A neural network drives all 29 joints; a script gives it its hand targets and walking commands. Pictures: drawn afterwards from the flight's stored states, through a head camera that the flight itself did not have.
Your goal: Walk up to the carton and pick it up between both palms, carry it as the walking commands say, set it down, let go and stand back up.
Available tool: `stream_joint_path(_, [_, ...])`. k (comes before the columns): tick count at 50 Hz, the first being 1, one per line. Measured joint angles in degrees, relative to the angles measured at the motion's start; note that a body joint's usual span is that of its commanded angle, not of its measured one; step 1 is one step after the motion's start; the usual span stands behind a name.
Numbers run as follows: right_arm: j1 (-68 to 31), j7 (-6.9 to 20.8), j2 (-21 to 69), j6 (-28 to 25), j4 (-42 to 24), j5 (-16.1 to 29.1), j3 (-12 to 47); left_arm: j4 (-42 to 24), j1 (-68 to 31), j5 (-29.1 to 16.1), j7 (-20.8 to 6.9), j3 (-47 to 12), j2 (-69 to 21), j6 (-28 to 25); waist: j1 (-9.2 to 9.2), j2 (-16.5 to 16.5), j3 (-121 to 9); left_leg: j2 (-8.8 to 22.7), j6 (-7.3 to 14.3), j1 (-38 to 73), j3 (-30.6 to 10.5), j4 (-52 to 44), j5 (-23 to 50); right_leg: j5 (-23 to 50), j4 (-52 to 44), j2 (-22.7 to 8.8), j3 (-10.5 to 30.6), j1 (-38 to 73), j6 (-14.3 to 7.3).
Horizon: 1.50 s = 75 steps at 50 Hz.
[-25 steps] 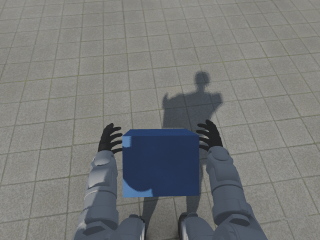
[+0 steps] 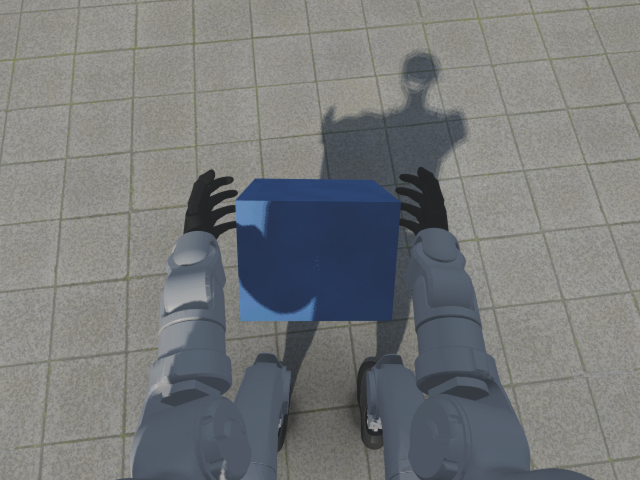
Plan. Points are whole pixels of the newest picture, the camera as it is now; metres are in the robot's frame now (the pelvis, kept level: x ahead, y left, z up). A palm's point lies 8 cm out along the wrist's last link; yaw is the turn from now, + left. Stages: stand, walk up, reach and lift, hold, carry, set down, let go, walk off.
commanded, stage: set down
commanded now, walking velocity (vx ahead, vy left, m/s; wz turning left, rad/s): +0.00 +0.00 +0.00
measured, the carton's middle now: (315, 241) +0.41 +0.04 -0.16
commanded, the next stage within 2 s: none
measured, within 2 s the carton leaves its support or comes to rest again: neither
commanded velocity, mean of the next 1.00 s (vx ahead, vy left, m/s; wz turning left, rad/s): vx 0.00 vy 0.00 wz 0.00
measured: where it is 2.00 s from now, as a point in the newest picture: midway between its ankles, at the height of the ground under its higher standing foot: (322, 422)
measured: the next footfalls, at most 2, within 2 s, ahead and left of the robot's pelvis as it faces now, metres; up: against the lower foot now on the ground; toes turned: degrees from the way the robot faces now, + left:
none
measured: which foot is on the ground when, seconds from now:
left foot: down 0.00-1.00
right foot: down 0.00-1.00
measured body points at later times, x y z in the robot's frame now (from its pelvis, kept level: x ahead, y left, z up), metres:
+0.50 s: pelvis +0.00 +0.01 -0.08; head +0.22 +0.02 +0.31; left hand +0.43 +0.19 -0.16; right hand +0.44 -0.10 -0.16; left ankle +0.07 +0.13 -0.63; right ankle +0.09 -0.12 -0.63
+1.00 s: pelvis -0.02 +0.01 -0.15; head +0.24 +0.02 +0.21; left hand +0.45 +0.20 -0.24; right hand +0.46 -0.09 -0.24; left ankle +0.07 +0.13 -0.63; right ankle +0.09 -0.12 -0.63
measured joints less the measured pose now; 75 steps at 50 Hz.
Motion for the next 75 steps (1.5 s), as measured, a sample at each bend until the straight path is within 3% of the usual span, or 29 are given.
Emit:
stream_joint_path(18, [-2.16, -3.63, -1.16, -1.4, 1.74, 3.33, 2.31, 2.95, -2.54, -4.59, 2.9, -3.15, 3.32, -1.24, -0.59, -0.22, -5.79, -0.11, 0.03, -16.99, 0.02, 14.0, -5.37, -4.92, 13.56, 0.43, 0.17, -17.01, 0.51])
stream_joint_path(38, [-11.61, -6.52, -4.02, -1.42, 6.65, 5.22, 1.78, 8.11, -11.3, -6.76, 4.59, -4.01, 7.36, -1.22, -0.71, -0.33, -4.7, -0.44, 0.0, -30.67, -0.12, 26.85, -7.79, -6.98, 25.98, 0.82, 0.26, -30.64, 1.1])
stream_joint_path(75, [-25.38, -6.73, -9.04, -2.31, 9.78, 9.18, -0.09, 13.92, -26.75, -9.41, 4.71, -7.4, 14.35, -1.1, -1.71, -0.25, 3.79, -1.78, 0.17, -50.39, -0.65, 43.94, -9.06, -8.22, 42.24, 1.28, 0.32, -49.6, 2.62])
